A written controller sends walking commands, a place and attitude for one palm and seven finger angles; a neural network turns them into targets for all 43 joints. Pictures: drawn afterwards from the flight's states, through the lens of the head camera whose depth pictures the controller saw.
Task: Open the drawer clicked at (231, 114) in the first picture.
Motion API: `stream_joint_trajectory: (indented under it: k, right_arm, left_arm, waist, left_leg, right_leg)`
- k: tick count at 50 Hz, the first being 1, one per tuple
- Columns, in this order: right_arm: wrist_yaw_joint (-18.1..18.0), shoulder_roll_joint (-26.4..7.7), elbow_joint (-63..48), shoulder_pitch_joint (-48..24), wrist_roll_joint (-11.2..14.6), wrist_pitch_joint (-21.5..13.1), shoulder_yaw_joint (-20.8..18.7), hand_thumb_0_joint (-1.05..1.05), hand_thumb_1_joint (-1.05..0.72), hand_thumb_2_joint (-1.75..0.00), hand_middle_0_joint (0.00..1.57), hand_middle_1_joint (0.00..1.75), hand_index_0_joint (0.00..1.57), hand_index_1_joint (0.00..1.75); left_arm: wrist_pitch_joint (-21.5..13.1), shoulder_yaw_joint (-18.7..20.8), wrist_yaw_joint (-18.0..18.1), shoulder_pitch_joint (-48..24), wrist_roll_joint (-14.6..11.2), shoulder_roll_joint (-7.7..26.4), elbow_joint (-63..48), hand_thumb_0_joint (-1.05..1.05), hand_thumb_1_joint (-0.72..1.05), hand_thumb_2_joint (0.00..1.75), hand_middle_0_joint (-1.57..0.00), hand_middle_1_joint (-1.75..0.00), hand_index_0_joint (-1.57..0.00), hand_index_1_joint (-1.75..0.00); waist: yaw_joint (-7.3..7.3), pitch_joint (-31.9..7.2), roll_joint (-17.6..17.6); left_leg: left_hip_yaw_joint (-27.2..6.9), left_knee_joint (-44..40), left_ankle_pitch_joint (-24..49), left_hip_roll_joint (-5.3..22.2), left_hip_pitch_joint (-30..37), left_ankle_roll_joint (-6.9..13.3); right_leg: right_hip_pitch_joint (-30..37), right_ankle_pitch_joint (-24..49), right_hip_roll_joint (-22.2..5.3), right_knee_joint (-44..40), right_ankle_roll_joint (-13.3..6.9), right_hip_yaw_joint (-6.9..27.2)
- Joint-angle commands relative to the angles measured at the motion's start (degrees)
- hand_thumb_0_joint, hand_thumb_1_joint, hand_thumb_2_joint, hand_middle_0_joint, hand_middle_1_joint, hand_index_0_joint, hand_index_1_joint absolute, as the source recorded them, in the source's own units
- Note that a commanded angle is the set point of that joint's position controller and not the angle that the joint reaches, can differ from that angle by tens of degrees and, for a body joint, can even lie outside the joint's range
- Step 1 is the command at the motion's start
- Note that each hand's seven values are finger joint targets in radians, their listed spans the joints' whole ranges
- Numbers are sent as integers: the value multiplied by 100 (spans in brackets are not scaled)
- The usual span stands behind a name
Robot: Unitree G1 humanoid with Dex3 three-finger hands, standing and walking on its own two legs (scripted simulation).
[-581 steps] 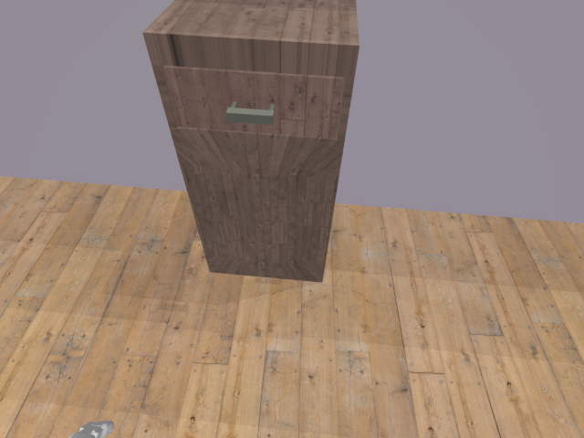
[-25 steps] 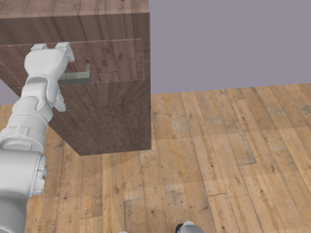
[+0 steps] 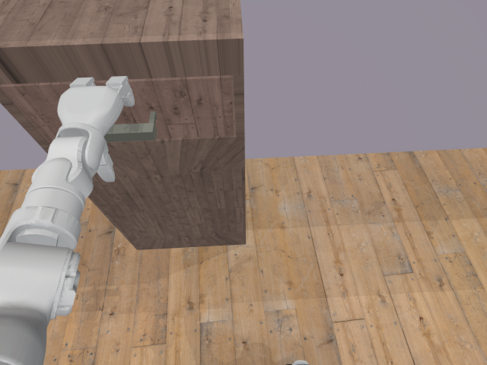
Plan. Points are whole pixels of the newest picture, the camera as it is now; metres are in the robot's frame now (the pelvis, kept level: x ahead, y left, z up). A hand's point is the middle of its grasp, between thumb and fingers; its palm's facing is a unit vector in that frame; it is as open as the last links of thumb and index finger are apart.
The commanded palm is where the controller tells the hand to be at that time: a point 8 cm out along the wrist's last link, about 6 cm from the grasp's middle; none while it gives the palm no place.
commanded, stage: re-aim the fingers above the handle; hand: left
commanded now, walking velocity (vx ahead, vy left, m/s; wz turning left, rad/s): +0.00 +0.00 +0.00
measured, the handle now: (128, 124) +0.55 +0.22 +0.03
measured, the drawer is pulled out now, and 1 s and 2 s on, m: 0.00 0.00 0.00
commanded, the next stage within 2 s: lower the fingers behind the handle in 1.92 s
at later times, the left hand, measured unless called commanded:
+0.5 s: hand (112, 122) +0.51 +0.22 +0.08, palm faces -0.03 +0.03 -1.00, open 13.8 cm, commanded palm +0.49 +0.23 +0.14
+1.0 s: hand (108, 123) +0.50 +0.23 +0.09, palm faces -0.01 -0.01 -1.00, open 13.8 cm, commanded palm +0.48 +0.23 +0.14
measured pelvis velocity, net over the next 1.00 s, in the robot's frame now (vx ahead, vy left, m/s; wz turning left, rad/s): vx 0.00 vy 0.01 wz -0.02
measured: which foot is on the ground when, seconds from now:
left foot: down 0.00-1.00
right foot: down 0.00-1.00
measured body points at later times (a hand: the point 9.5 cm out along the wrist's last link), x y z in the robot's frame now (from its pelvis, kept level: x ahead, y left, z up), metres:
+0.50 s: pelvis -0.01 +0.00 +0.00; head +0.09 -0.02 +0.44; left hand +0.50 +0.22 +0.14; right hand -0.02 -0.28 -0.13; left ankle -0.04 +0.12 -0.72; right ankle +0.00 -0.14 -0.72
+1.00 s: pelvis +0.00 +0.01 +0.00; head +0.09 +0.00 +0.44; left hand +0.50 +0.23 +0.14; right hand +0.01 -0.27 -0.13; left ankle -0.04 +0.12 -0.72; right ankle +0.00 -0.14 -0.72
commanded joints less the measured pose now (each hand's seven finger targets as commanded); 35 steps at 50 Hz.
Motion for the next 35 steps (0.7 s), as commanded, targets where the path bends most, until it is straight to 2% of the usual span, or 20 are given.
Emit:
stream_joint_trajectory:
  k: [1, 2, 3, 6, 9, 11, 13, 15, 17, 19, 21, 23, 24, 25, 26, 27, 28, 30, 31, 35]
  right_arm:
    - [-102, -886, -226, 762, -4, -137, -291, 0, -90, -90, 20, 30, 20, 30]
    - [-102, -886, -233, 776, -1, -146, -289, 0, -90, -90, 20, 30, 20, 30]
    - [-116, -907, -208, 802, 0, -157, -298, 0, -90, -90, 20, 30, 20, 30]
    - [-144, -921, -205, 829, 8, -163, -292, 0, -90, -90, 20, 30, 20, 30]
    - [-150, -909, -240, 841, 16, -177, -287, 0, -90, -90, 20, 30, 20, 30]
    - [-183, -950, -232, 859, 25, -181, -260, 0, -90, -90, 20, 30, 20, 30]
    - [-174, -915, -270, 857, 20, -210, -262, 0, -90, -90, 20, 30, 20, 30]
    - [-183, -947, -252, 879, 8, -218, -251, 0, -90, -90, 20, 30, 20, 30]
    - [-167, -934, -272, 874, 15, -243, -232, 0, -90, -90, 20, 30, 20, 30]
    - [-170, -990, -228, 888, 6, -252, -240, 0, -90, -90, 20, 30, 20, 30]
    - [-177, -992, -237, 936, 30, -279, -243, 0, -90, -90, 20, 30, 20, 30]
    - [-186, -955, -255, 985, 26, -316, -280, 0, -90, -90, 20, 30, 20, 30]
    - [-180, -958, -211, 1036, 17, -315, -301, 0, -90, -90, 20, 30, 20, 30]
    - [-179, -970, -180, 1073, 10, -324, -306, 0, -90, -90, 20, 30, 20, 30]
    - [-174, -1000, -168, 1078, 9, -308, -303, 0, -90, -90, 20, 30, 20, 30]
    - [-184, -982, -193, 1049, 10, -294, -286, 0, -90, -90, 20, 30, 20, 30]
    - [-180, -965, -175, 1062, 24, -292, -292, 0, -90, -90, 20, 30, 20, 30]
    - [-183, -986, -131, 1075, 25, -298, -281, 0, -90, -90, 20, 30, 20, 30]
    - [-180, -989, -142, 1069, 29, -293, -281, 0, -90, -90, 20, 30, 20, 30]
    - [-177, -970, -130, 1077, 12, -295, -284, 0, -90, -90, 20, 30, 20, 30]
  left_arm:
    - [171, 428, 328, -3180, 28, 1608, -915, 0, -50, 30, -30, -120, -30, -120]
    - [205, 275, 293, -3201, 6, 1440, -867, 0, -50, 30, -30, -120, -30, -120]
    - [230, 386, 267, -3204, 25, 1581, -789, 0, -50, 30, -30, -120, -30, -120]
    - [212, 316, 136, -3221, -11, 1533, -744, 0, -50, 30, -30, -120, -30, -120]
    - [142, 165, 20, -3136, -40, 1296, -696, 0, -50, 30, -30, -120, -30, -120]
    - [110, 427, 48, -3098, 9, 1668, -590, 0, -50, 30, -30, -120, -30, -120]
    - [82, 395, 113, -3067, 41, 1601, -597, 0, -50, 30, -30, -120, -30, -120]
    - [67, 737, 210, -3007, 101, 2042, -550, 0, -50, 30, -30, -120, -30, -120]
    - [145, 600, 291, -3079, 134, 1913, -474, 0, -50, 30, -30, -120, -30, -120]
    - [195, 817, 349, -3151, 151, 2225, -425, 0, -50, 30, -30, -120, -30, -120]
    - [220, 792, 332, -3203, 157, 2290, -446, 0, -50, 30, -30, -120, -30, -120]
    - [185, 562, 287, -3266, 178, 1975, -609, 0, -50, 30, -30, -120, -30, -120]
    - [158, 488, 240, -3252, 137, 1829, -564, 0, -50, 30, -30, -120, -30, -120]
    - [135, 504, 223, -3249, 83, 1834, -599, 0, -50, 30, -30, -120, -30, -120]
    - [116, 737, 203, -3155, 52, 2095, -628, 0, -50, 30, -30, -120, -30, -120]
    - [121, 665, 174, -3065, 63, 2026, -570, 0, -50, 30, -30, -120, -30, -120]
    - [145, 474, 146, -3072, 60, 1792, -478, 0, -50, 30, -30, -120, -30, -120]
    - [109, 426, 135, -3254, 51, 1779, -530, 0, -50, 30, -30, -120, -30, -120]
    - [106, 567, 134, -3131, 50, 1926, -516, 0, -50, 30, -30, -120, -30, -120]
    - [48, 450, 125, -3211, 42, 1772, -549, 0, -50, 30, -30, -120, -30, -120]
  waist:
    - [-251, -2474, 49]
    - [-272, -2504, 105]
    - [-276, -2477, 25]
    - [-304, -2529, -30]
    - [-309, -2402, -65]
    - [-248, -2333, -175]
    - [-216, -2316, -24]
    - [-132, -2448, -88]
    - [-172, -2357, -57]
    - [-181, -2405, -148]
    - [-185, -2559, -59]
    - [-221, -2751, 127]
    - [-294, -2726, 49]
    - [-304, -2658, 19]
    - [-212, -2771, -25]
    - [-200, -2739, 33]
    - [-286, -2515, 25]
    - [-324, -2447, -40]
    - [-253, -2450, 64]
    - [-313, -2377, 88]
  left_leg:
    - [28, -179, 2694, -379, 973, 232]
    - [39, -194, 2611, -388, 991, 232]
    - [34, -207, 2586, -366, 997, 235]
    - [37, -205, 2555, -365, 995, 255]
    - [38, -227, 2500, -361, 990, 259]
    - [35, -268, 2294, -361, 773, 259]
    - [66, -281, 2227, -366, 747, 252]
    - [73, -257, 2305, -369, 622, 258]
    - [103, -276, 2180, -364, 520, 244]
    - [111, -267, 2118, -358, 459, 257]
    - [111, -251, 2086, -359, 482, 253]
    - [103, -215, 2308, -353, 713, 255]
    - [72, -184, 2434, -331, 812, 258]
    - [66, -180, 2458, -314, 848, 266]
    - [57, -179, 2516, -320, 819, 263]
    - [69, -194, 2510, -340, 792, 262]
    - [64, -206, 2453, -324, 792, 254]
    - [48, -228, 2331, -310, 763, 262]
    - [43, -238, 2326, -319, 776, 254]
    - [9, -202, 2471, -304, 858, 243]
  right_leg:
    - [1474, 2221, 460, -96, -254, 24]
    - [1457, 2165, 455, -121, -249, 43]
    - [1445, 2150, 458, -131, -250, 32]
    - [1478, 2187, 453, -151, -239, 54]
    - [1401, 2071, 463, -200, -252, 51]
    - [1438, 1991, 453, -171, -243, 72]
    - [1394, 1899, 451, -162, -254, 69]
    - [1561, 2012, 446, -91, -254, 91]
    - [1488, 1923, 441, -100, -240, 86]
    - [1563, 1922, 440, -107, -232, 118]
    - [1555, 1899, 437, -86, -221, 120]
    - [1491, 1996, 457, -70, -236, 102]
    - [1422, 2019, 469, -104, -239, 84]
    - [1376, 2038, 468, -120, -223, 87]
    - [1493, 2117, 474, -91, -227, 97]
    - [1497, 2100, 470, -91, -232, 87]
    - [1321, 2015, 477, -126, -232, 59]
    - [1282, 1911, 471, -164, -228, 65]
    - [1280, 1875, 476, -154, -246, 62]
    - [1158, 1879, 483, -143, -253, 31]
